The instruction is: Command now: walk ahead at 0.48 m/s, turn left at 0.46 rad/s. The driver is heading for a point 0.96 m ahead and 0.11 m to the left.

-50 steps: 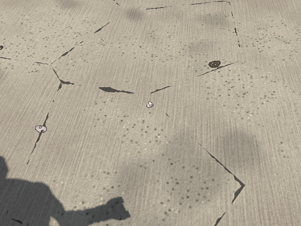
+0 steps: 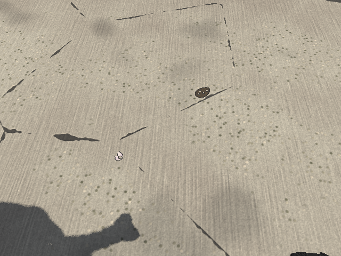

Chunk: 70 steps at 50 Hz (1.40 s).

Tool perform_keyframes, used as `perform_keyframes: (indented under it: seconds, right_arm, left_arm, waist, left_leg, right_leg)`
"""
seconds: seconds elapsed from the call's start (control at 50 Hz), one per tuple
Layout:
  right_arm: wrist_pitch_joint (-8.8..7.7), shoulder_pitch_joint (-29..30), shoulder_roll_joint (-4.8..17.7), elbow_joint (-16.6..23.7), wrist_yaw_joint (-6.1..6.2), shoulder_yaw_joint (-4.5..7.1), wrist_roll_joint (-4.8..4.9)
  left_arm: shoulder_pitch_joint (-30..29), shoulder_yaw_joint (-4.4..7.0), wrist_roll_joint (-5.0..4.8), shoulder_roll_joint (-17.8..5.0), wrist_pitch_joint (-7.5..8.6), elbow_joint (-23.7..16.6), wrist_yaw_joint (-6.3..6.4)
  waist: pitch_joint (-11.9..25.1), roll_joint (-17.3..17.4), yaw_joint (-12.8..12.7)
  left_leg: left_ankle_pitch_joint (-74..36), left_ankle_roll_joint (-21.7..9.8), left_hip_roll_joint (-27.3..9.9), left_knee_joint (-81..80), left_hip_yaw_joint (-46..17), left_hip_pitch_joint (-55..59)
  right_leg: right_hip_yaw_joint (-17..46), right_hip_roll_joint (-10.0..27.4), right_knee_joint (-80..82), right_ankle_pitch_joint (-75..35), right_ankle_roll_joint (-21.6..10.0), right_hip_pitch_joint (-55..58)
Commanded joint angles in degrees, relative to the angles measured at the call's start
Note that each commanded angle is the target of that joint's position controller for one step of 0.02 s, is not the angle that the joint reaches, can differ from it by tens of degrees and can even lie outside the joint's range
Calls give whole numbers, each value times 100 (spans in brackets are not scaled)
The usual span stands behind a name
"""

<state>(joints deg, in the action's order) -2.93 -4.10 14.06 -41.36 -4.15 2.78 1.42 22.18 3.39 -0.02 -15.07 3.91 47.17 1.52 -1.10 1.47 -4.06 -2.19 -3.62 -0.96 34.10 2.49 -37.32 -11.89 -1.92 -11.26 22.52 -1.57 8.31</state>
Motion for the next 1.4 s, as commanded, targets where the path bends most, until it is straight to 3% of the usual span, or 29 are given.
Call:
perform_keyframes:
  seconds: [0.02,0.06,0.08,0.1,0.12,0.14,0.16,0.2,0.26,0.34,0.42,0.5,0.52,0.54,0.56,0.58,0.62,0.7,0.86,0.96,1.0,1.04,1.06,1.08,1.1,1.12,1.16,1.24,1.4]
  right_arm:
    - [-81,312,568,602,-75,173,22]
    - [-45,-1168,1113,330,34,440,31]
    - [44,-1944,1511,186,181,553,-13]
    - [-17,-1783,1883,301,191,597,17]
    - [-17,-1966,1372,267,236,478,-30]
    - [-54,-1669,1126,278,257,410,-36]
    - [-77,-1228,974,343,241,340,-17]
    - [-110,-730,809,524,279,281,-100]
    - [-126,-677,921,500,353,312,-60]
    - [-55,-999,1137,351,459,377,-9]
    - [-18,-1536,1041,106,449,325,20]
    - [15,-1476,1017,92,432,312,-44]
    - [3,-1467,793,138,412,229,-82]
    - [-44,-1981,436,214,410,99,-175]
    - [-102,-2464,357,178,410,44,54]
    - [-116,-2033,929,161,424,158,118]
    - [-108,-946,966,430,423,163,-23]
    - [-59,-1174,590,345,406,139,-73]
    - [-150,193,353,586,314,9,-92]
    - [-229,837,429,829,171,19,-27]
    - [-259,713,548,829,135,62,-38]
    - [-272,-335,879,537,189,245,-92]
    - [-268,-1394,1210,317,259,370,-156]
    - [-226,-2018,1788,209,304,507,-238]
    - [-183,-2135,1321,168,313,389,-161]
    - [-169,-1768,1055,152,335,285,-119]
    - [-185,-1032,676,155,319,160,-132]
    - [-392,-584,626,-14,288,192,-238]
    - [-271,-1074,978,-502,470,230,-150]
  left_arm:
    - [61,294,-25,-1162,-111,-265,138]
    - [-210,307,-36,-1288,-162,-350,165]
    - [-145,205,71,-1032,-71,-479,145]
    - [456,-75,96,-260,130,-754,-21]
    - [-335,47,-124,-816,372,-849,-132]
    - [-840,72,-288,-971,475,-1061,-179]
    - [-1009,52,-169,-859,508,-1068,-140]
    - [-767,119,44,-916,417,-1043,-112]
    - [-722,80,118,-739,248,-1099,-98]
    - [-1660,-80,118,-396,242,-1335,-118]
    - [-2114,-28,-27,-582,320,-1432,-231]
    - [-1489,159,-7,-886,378,-1341,-248]
    - [-827,246,55,-1085,405,-1243,-218]
    - [-14,345,127,-1532,398,-1187,-199]
    - [507,425,37,-1653,306,-818,-277]
    - [327,279,-55,-1130,288,-924,-291]
    - [-313,140,48,-825,218,-989,-260]
    - [-586,73,36,-669,268,-870,-268]
    - [-76,158,-93,-993,162,-425,-191]
    - [283,181,-127,-1065,25,-131,-166]
    - [236,213,-135,-1157,-37,-80,-132]
    - [103,196,-149,-1163,-83,-83,-106]
    - [-8,100,-73,-972,-70,-202,-96]
    - [589,-111,-29,-326,28,-373,-122]
    - [515,-58,-117,-594,130,-258,-141]
    - [7,87,-269,-1025,162,-391,-164]
    - [-505,107,-184,-930,111,-493,-143]
    - [-157,101,-170,-542,-167,-375,-111]
    - [-1510,-52,13,-149,-34,-885,-313]
  waist:
    - [70,-837,331]
    - [847,-763,1204]
    - [1425,16,1395]
    - [2170,1214,736]
    - [2237,384,1229]
    - [1347,146,1155]
    - [693,-556,808]
    - [310,-227,367]
    - [116,-117,207]
    - [79,128,601]
    - [198,350,898]
    - [295,526,426]
    - [785,345,98]
    - [1741,-754,28]
    - [2146,-2401,97]
    - [1458,-1361,-80]
    - [342,-385,-6]
    - [204,-813,411]
    - [-86,-523,-18]
    - [-282,-564,-134]
    - [-176,-633,33]
    - [500,-608,640]
    - [1274,-410,1123]
    - [2186,935,1022]
    - [2470,1128,1146]
    - [1428,750,1108]
    - [418,297,755]
    - [46,395,273]
    - [-120,48,638]
  left_leg:
    - [863,-329,467,43,526,404]
    - [674,-732,691,-453,337,2615]
    - [712,-1101,-277,-414,-1167,4553]
    - [1763,-2481,-1829,-951,-4726,6467]
    - [2395,-2207,-1708,-1611,-4846,6418]
    - [2199,-1858,-1510,-1762,-3930,5639]
    - [1594,-1563,-1213,-1918,-3281,4545]
    - [447,-1581,-893,-2103,-2691,3257]
    - [-324,-1508,-641,-2240,-2073,2272]
    - [108,-1053,-122,-2056,-1434,1672]
    - [825,-878,-479,-1679,-1853,2372]
    - [83,-583,-664,-795,-2179,2940]
    - [-191,-392,-362,209,-1904,2711]
    - [1234,-73,208,2091,-1422,1568]
    - [3464,222,706,3715,-1008,-139]
    - [3254,197,378,4260,-1324,-776]
    - [2381,167,-85,4007,-917,-797]
    - [1755,231,-435,2963,-724,-43]
    - [-45,426,-340,313,-404,113]
    - [162,230,-184,-359,-354,144]
    - [550,70,-82,-551,-281,488]
    - [510,-208,179,-845,-54,2220]
    - [346,-519,-447,-572,-663,3970]
    - [1051,-1356,-2023,-694,-3109,6291]
    - [1858,-1500,-2294,-1385,-4263,6222]
    - [2160,-1195,-2091,-1570,-3398,5414]
    - [1724,-864,-1585,-2022,-2139,3851]
    - [527,-831,-1327,-2664,-907,2617]
    - [-1955,-633,-1061,-2322,377,2912]
  right_leg:
    - [91,1694,-1204,-7492,-296,245]
    - [-5,1510,-3275,-7436,-175,-562]
    - [83,1132,-5082,-4329,-2,-2228]
    - [984,-190,-7219,1042,377,-4771]
    - [1995,35,-7499,802,211,-5458]
    - [1969,352,-7043,260,62,-5671]
    - [1850,593,-6392,-102,9,-5355]
    - [1840,805,-5816,-333,200,-4638]
    - [1554,863,-4938,-565,495,-4337]
    - [1308,527,-2938,-2325,629,-3696]
    - [1451,395,-2064,-2855,484,-3505]
    - [1320,286,-1617,-1984,0,-2775]
    - [1565,599,-1689,-2020,-266,-1756]
    - [3044,1741,-1833,-1929,-887,62]
    - [5661,2577,-782,53,-1655,1083]
    - [5757,2445,-441,1248,-1432,699]
    - [4146,1949,-355,176,-1127,-717]
    - [2942,1415,38,-1392,-1073,-1616]
    - [1876,1242,284,-2375,-982,-1435]
    - [1939,1557,-3,-2657,-908,-787]
    - [1935,1638,-318,-3330,-805,-534]
    - [1667,1321,-1552,-4884,-594,-789]
    - [1514,1055,-2911,-4107,-395,-1783]
    - [1173,151,-5189,-1101,44,-4180]
    - [1928,43,-6018,1064,46,-4897]
    - [1976,344,-6303,722,11,-5336]
    - [1734,761,-5798,-150,44,-5106]
    - [1824,989,-5455,-939,207,-4400]
    - [1223,573,-2560,-2899,183,-3874]
